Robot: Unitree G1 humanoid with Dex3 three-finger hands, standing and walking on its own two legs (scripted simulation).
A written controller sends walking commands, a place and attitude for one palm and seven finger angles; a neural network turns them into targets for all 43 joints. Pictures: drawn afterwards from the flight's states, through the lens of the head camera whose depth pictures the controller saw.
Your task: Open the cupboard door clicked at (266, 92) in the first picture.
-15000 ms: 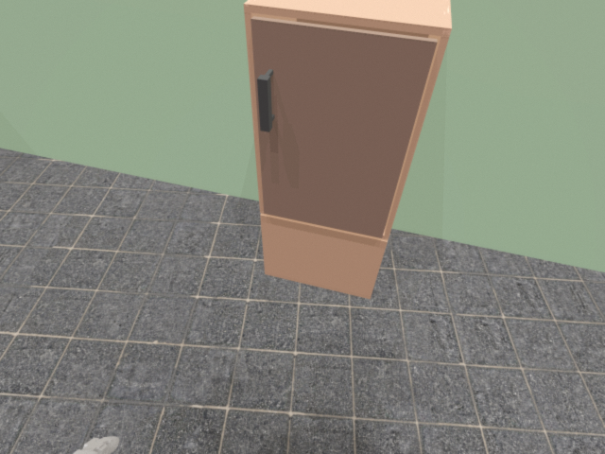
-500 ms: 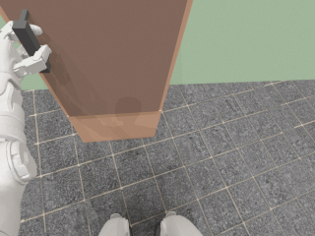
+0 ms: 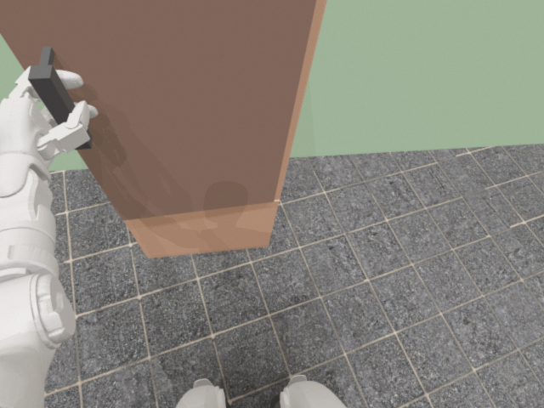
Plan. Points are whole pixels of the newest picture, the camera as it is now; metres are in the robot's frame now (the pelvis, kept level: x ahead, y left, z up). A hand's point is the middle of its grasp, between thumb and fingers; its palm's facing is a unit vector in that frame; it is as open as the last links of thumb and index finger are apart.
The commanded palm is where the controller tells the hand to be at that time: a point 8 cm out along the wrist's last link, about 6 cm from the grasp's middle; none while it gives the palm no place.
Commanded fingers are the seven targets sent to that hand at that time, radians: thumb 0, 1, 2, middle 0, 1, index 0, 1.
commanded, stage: pull the door open along its arc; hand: left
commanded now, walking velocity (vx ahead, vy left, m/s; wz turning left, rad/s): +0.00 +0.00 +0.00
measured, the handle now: (66, 101) +0.55 +0.26 +0.09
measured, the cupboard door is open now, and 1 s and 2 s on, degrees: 3 47 50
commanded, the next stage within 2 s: open thumb and fingers to let go in 0.78 s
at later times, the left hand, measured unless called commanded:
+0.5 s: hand (128, 211) +0.36 +0.15 +0.09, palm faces +0.46 -0.89 +0.07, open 6.3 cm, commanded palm +0.30 +0.18 +0.09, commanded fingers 0.00 0.90 0.90 -0.40 -1.35 -0.40 -1.35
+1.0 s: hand (204, 265) +0.29 +0.06 +0.09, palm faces +0.47 -0.88 -0.02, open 6.3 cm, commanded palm +0.25 +0.11 +0.09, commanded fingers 0.00 0.41 0.69 -0.37 -1.30 -0.37 -1.30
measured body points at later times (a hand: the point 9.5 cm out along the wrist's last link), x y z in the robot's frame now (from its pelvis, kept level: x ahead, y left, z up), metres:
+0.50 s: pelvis +0.00 -0.01 +0.01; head +0.04 -0.01 +0.46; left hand +0.33 +0.20 +0.09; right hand +0.17 -0.23 -0.09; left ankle +0.00 +0.07 -0.68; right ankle +0.00 -0.10 -0.68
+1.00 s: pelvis -0.01 -0.06 +0.02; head +0.00 -0.08 +0.47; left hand +0.26 +0.11 +0.09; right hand +0.17 -0.27 -0.08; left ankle +0.00 +0.07 -0.68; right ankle +0.00 -0.10 -0.69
